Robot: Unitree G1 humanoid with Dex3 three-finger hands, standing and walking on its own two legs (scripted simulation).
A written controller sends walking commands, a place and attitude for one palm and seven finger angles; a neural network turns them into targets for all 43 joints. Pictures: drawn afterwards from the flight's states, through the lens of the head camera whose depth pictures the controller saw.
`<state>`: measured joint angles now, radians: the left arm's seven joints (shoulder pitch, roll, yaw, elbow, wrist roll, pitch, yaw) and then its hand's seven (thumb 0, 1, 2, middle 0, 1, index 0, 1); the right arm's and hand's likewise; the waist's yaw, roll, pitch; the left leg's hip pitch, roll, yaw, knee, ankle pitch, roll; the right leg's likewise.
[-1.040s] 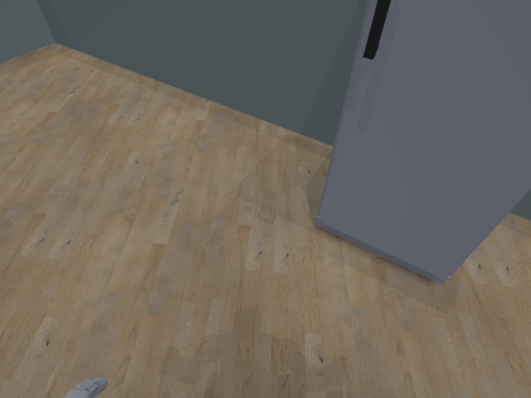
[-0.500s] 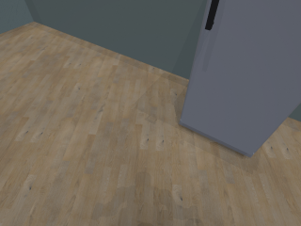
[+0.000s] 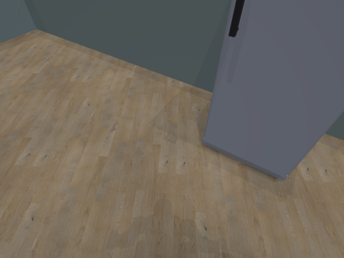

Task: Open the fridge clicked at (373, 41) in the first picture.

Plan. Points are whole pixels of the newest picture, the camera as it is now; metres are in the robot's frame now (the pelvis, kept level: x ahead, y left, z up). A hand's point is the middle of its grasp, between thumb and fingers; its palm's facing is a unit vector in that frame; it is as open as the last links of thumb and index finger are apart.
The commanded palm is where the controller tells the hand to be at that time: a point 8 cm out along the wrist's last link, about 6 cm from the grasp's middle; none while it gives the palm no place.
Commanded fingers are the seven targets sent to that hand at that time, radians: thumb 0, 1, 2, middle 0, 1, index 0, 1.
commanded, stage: look at it before walking up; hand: left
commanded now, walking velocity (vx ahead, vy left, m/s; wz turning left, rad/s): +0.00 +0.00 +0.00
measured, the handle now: out of the picture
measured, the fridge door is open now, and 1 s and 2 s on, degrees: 0 0 0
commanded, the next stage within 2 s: turn to face it in 0.40 s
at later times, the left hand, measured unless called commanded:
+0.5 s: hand out of the picture +0.08 +0.25 -0.16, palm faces -0.03 -0.94 -0.33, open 7.4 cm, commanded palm none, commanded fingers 0.00 0.90 0.90 -0.20 -0.30 -0.20 -0.30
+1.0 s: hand out of the picture +0.07 +0.16 -0.18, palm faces -0.18 -0.94 -0.29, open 7.4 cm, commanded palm none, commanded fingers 0.00 0.90 0.90 -0.20 -0.30 -0.20 -0.30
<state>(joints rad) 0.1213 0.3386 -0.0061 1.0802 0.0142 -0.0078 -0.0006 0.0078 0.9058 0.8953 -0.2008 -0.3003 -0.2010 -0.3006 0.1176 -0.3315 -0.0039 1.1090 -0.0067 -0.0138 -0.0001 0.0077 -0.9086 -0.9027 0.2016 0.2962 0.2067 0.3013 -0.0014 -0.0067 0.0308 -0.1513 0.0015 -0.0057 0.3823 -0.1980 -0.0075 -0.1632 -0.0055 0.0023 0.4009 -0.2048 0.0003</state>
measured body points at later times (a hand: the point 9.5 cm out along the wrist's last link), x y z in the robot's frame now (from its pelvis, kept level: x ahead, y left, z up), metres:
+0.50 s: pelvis +0.01 +0.00 +0.00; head +0.01 +0.00 +0.45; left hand +0.08 +0.29 -0.13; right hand +0.09 -0.30 -0.13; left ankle +0.01 +0.12 -0.74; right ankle +0.01 -0.12 -0.74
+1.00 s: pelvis -0.02 -0.03 -0.03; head +0.01 -0.07 +0.42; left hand +0.08 +0.21 -0.16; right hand +0.00 -0.29 -0.19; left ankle +0.00 +0.12 -0.71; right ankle -0.01 -0.10 -0.75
